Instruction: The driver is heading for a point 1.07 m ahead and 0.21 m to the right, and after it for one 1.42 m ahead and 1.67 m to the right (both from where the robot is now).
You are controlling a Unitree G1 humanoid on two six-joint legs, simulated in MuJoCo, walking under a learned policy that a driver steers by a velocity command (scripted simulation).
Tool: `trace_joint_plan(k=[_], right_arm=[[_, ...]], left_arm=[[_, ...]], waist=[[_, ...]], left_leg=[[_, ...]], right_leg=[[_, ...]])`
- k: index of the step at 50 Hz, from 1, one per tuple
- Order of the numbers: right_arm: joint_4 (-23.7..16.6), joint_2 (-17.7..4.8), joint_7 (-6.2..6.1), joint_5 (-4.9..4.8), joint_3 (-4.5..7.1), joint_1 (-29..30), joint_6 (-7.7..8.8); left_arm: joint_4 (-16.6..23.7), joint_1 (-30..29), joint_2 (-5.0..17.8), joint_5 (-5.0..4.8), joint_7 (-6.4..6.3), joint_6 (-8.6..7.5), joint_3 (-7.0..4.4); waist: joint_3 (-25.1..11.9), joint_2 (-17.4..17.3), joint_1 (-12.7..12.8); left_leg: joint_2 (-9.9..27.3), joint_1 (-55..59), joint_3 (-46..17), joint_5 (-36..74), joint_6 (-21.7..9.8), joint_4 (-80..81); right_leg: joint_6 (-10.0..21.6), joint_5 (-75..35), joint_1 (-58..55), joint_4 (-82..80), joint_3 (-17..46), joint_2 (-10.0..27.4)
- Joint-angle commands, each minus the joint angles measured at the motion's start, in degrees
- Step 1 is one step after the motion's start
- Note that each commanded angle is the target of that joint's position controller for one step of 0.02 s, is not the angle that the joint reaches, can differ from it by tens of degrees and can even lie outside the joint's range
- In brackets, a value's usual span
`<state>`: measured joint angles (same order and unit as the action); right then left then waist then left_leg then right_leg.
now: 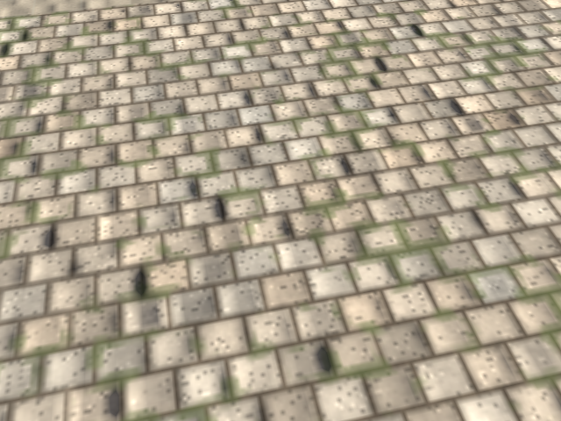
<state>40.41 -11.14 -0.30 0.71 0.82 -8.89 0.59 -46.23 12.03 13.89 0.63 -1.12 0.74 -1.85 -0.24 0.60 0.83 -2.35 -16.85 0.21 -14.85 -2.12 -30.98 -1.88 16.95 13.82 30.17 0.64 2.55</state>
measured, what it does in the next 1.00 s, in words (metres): walks ahead: right foot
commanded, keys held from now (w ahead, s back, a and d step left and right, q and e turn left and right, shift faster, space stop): w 1.00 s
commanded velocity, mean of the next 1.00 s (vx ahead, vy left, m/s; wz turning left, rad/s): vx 0.38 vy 0.00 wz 0.01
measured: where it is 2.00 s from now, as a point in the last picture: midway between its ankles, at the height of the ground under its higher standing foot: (311, 277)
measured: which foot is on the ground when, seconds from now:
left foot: down 0.00-0.72, up 0.74-1.00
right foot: down 0.00-0.30, up 0.32-0.68, down 0.70-1.00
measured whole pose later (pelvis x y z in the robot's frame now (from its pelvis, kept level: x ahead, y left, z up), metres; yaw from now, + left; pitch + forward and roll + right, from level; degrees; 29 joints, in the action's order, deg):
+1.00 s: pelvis +0.36 -0.08 +0.01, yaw -1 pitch +1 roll -1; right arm 43.4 -16.6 -0.9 -0.1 3.5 -10.0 3.6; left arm -48.4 20.3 14.5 0.2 1.6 -5.5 -2.8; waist 0.1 -2.5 2.9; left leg 8.1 -41.0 -3.4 -2.9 -0.1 -55.0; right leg 4.9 8.4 7.5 14.9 -2.9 -4.8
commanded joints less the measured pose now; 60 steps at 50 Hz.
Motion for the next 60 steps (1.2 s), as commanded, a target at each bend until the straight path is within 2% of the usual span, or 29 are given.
trace_joint_plan(k=[1,5,9,12,13,14,15,16,17,18,20,23,26,28,31,33,34,35,36,37,38,39,40,42,45,48,53,57,60], right_arm=[[-1.96,-7.94,-0.14,0.57,2.33,-1.15,1.04],[-1.82,-7.53,-0.86,-1.23,3.26,-1.81,0.78],[-1.76,-5.12,0.38,-1.86,3.21,-1.7,4.35],[-0.96,-4.55,1.14,-2.44,3.34,-4.31,5.58],[0.27,-5.18,1.21,-2.35,3.64,-7.37,5.75],[1.85,-7.1,1.14,-2.08,4.31,-11.47,5.95],[3.7,-11.7,1.08,-2.13,5.76,-17.69,6.05],[4.19,-15.29,1.64,-1.49,6.68,-23.51,6.1],[4.15,-12.99,1.67,-0.68,5.73,-23.38,6.31],[3.56,-10.99,1.59,-0.56,5.01,-21.76,6.32],[3.03,-8.72,1.45,-0.88,3.84,-18.22,5.5],[3.64,-7.1,0.73,-1.2,3.02,-17.56,4.15],[3.89,-9.92,-0.41,-1.3,3.37,-17.2,3.81],[4.6,-12.22,-0.53,-1.65,3.9,-18.51,4.1],[5.52,-12.73,-0.3,-2.35,4.26,-17.77,4.19],[5.71,-13.76,-0.26,-1.99,4.64,-16.56,3.77],[5.71,-13.57,-0.29,-1.66,4.57,-16.2,3.37],[5.08,-12.47,-0.5,-1.13,4.05,-15.81,3.23],[3.38,-5.65,-0.32,-0.54,2.08,-21.96,3.75],[4.66,-5.04,0.09,-1.77,1.51,-24.29,5.05],[3.54,-10.67,0.39,-3.48,3.16,-17.9,5.61],[1.99,-11.73,0.35,-3.58,3.25,-12.06,5.82],[1.59,-11.06,0.02,-2.62,3.25,-9.78,5.68],[2.79,-9.67,-0.35,-1.68,3.54,-12.36,4.21],[2.84,-8.47,-0.75,-1.26,3.47,-11.48,2.94],[0.88,-8.5,-0.89,-0.62,3.41,-4.48,3.22],[-1.23,-6.86,0.26,-1.07,2.61,5.0,4.39],[-3.72,-6.61,1.81,-1.67,2.13,11.43,5.05],[-5.06,-7.48,2.9,-1.87,2.14,12.51,5.56]], left_arm=[[1.85,1.81,6.62,-0.42,0.36,-1.0,-1.79],[1.94,2.61,6.05,-0.62,-0.46,-2.56,-1.69],[1.77,5.89,7.81,-1.66,-0.19,-4.68,-2.23],[2.77,4.12,8.98,-2.23,0.49,-4.8,-2.41],[3.82,1.62,7.98,-2.43,0.75,-4.75,-2.04],[5.25,-1.13,6.08,-2.44,0.91,-4.94,-1.39],[7.15,-3.43,3.79,-2.21,0.85,-5.93,-0.77],[8.7,-4.69,5.27,-2.14,0.57,-7.11,-1.03],[8.73,-4.36,7.21,-2.73,0.68,-7.62,-1.75],[8.39,-3.52,6.51,-3.13,1.08,-7.64,-1.56],[8.36,-4.52,4.6,-2.33,1.97,-7.28,-1.18],[8.79,-6.23,2.34,-1.74,3.5,-6.6,-0.65],[10.81,-12.37,0.27,-1.61,4.1,-6.67,0.37],[11.78,-14.72,1.9,-2.01,4.19,-6.55,0.02],[12.86,-15.83,4.92,-2.26,4.22,-6.53,-0.92],[12.12,-11.59,7.16,-1.86,3.94,-6.57,-2.08],[9.97,-4.22,8.84,-1.7,3.46,-6.33,-3.24],[7.48,5.8,11.01,-1.62,2.77,-6.04,-4.26],[6.38,13.19,17.44,0.12,2.31,-5.84,-5.44],[5.72,14.08,14.77,-0.35,2.9,-5.91,-4.54],[5.94,9.07,11.26,-1.04,2.96,-5.99,-3.52],[6.29,5.08,9.24,-1.3,2.93,-5.92,-2.88],[6.42,1.49,8.1,-0.82,3.18,-6.05,-2.46],[6.38,-1.93,6.27,0.09,3.52,-6.81,-2.12],[4.42,-0.54,7.22,-0.26,3.38,-7.89,-2.44],[2.6,3.03,8.61,-0.46,2.49,-7.61,-2.72],[0.42,7.98,10.22,-1.29,1.59,-6.55,-2.81],[-1.79,11.95,10.65,-1.47,1.42,-5.33,-2.84],[-2.67,12.17,11.45,-1.73,1.1,-4.43,-3.16]], waist=[[-2.82,3.68,-0.31],[5.41,3.55,-0.37],[5.2,6.11,0.23],[6.02,9.77,-2.09],[5.95,8.21,-3.84],[5.49,3.38,-5.5],[3.8,-8.64,-6.67],[1.87,-17.45,-9.07],[2.28,-11.7,-7.39],[2.52,-6.96,-5.79],[3.3,-2.74,-3.94],[3.99,-5.04,-3.5],[4.82,-5.11,-4.63],[5.01,-6.88,-5.11],[6.42,-6.97,-3.79],[2.92,-7.37,-0.63],[-1.86,-6.96,3.16],[-8.12,-5.64,7.54],[-18.38,9.69,5.92],[-25.17,16.81,5.17],[-13.53,10.97,4.8],[-6.79,5.8,3.64],[-2.87,1.94,1.33],[-1.7,4.41,-2.43],[0.08,3.31,-3.23],[2.18,1.63,-1.33],[3.59,1.52,2.56],[5.18,1.69,4.96],[4.82,3.04,4.05]], left_leg=[[2.74,3.44,-3.52,-2.07,-0.82,4.51],[2.24,-4.46,-3.84,-23.28,-3.54,2.13],[1.86,-8.51,-1.78,-16.18,-4.06,-3.87],[1.13,-4.44,1.35,-9.38,-5.08,-5.1],[1.47,1.03,0.51,-8.76,-5.87,-1.31],[3.76,6.83,-4.97,-9.59,-7.14,3.66],[10.45,16.21,-18.73,-8.07,-10.81,10.29],[20.77,25.88,-37.23,-0.19,-16.99,16.88],[23.53,28.7,-39.29,4.06,-18.21,15.94],[22.83,29.36,-34.85,5.81,-16.88,15.07],[19.83,26.1,-24.89,11.29,-13.32,17.19],[14.6,19.36,-13.55,16.37,-10.33,21.07],[11.55,12.21,-6.79,16.01,-8.75,22.5],[13.06,10.68,-6.81,13.43,-8.63,23.57],[16.23,14.83,-7.26,16.43,-7.51,21.86],[15.94,17.73,-5.54,32.64,-5.89,14.46],[13.83,16.68,-3.47,41.19,-4.74,5.2],[11.45,8.16,-1.78,37.82,-2.85,-8.25],[3.35,-11.89,0.11,9.84,0.88,-33.35],[-1.05,-20.45,-8.05,-16.43,1.15,-44.82],[2.82,-27.1,-8.36,-13.32,0.5,-48.97],[5.89,-27.1,-6.18,-8.05,-0.4,-47.2],[8.22,-24.37,-5.17,-3.67,-0.45,-43.53],[10.97,-17.35,-5.77,1.07,-0.33,-38.72],[11.44,-18.34,-4.94,4.94,0.98,-34.48],[11.88,-24.67,-4.94,13.0,2.4,-25.47],[9.52,-23.79,-2.38,22.91,2.55,-8.95],[7.98,-24.89,-1.43,20.1,1.91,-2.13],[6.71,-22.85,-1.11,13.94,-0.02,1.27]], right_leg=[[3.99,-0.67,0.45,-5.12,2.23,1.93],[6.16,23.6,7.9,-6.78,4.39,1.91],[10.7,26.13,3.54,-10.81,14.78,7.94],[13.15,22.98,4.69,-14.42,20.86,12.53],[11.5,17.97,7.55,-12.02,17.09,10.25],[8.46,9.88,11.42,-4.68,10.26,5.39],[4.18,0.58,19.55,12.1,-0.33,-2.25],[2.7,8.62,31.8,28.02,-0.26,-4.88],[3.83,14.44,39.22,37.56,3.64,-2.87],[5.31,11.35,42.31,41.38,4.49,-0.73],[6.31,3.54,42.11,38.51,3.5,2.93],[4.29,-4.86,34.91,28.09,-0.51,3.14],[2.59,-14.71,25.09,12.02,-3.08,0.69],[2.37,-17.6,19.52,6.73,-3.25,-0.6],[4.66,-16.59,18.44,2.36,-1.72,-0.51],[6.94,-13.98,11.64,1.13,-3.29,-2.61],[8.49,-13.14,2.15,0.89,-4.87,-4.51],[10.51,-13.31,-13.03,2.76,-1.51,-1.3],[18.2,-4.72,-34.56,-0.09,23.43,14.84],[22.09,8.51,-37.43,-14.12,46.93,20.56],[18.73,14.08,-29.05,-16.04,40.66,18.73],[16.63,10.85,-19.65,-16.24,31.39,16.65],[15.53,4.28,-10.77,-17.5,24.84,14.01],[14.68,-2.41,-1.68,-20.56,17.03,9.88],[16.19,-7.77,1.39,-23.52,11.87,8.95],[16.37,-11.56,-2.02,-24.57,9.82,9.13],[14.03,-13.84,-6.92,-24.29,5.35,8.11],[14.07,-15.23,-13.82,-21.39,5.26,10.28],[13.12,-20.08,-18.03,-17.76,6.01,12.38]])
Velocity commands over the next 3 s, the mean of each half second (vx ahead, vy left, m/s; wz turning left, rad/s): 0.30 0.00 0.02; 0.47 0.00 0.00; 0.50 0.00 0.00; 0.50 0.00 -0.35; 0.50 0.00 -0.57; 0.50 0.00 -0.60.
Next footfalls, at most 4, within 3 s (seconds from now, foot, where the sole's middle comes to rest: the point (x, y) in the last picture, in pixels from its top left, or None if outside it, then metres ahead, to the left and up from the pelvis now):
0.70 right None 0.39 -0.15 -0.77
1.28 left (263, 351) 0.69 0.08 -0.77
1.84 right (354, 260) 0.99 -0.17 -0.77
2.32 left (312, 182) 1.31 -0.06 -0.77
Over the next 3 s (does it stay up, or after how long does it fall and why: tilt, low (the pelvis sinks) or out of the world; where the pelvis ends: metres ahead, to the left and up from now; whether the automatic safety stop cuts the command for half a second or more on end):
stays up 1.37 -0.33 0.00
